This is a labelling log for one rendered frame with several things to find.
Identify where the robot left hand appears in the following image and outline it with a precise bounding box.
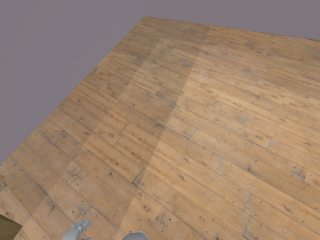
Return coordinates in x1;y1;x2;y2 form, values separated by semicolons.
61;219;91;240

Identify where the cabinet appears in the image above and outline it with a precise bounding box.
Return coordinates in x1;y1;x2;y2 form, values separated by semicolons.
0;214;23;240

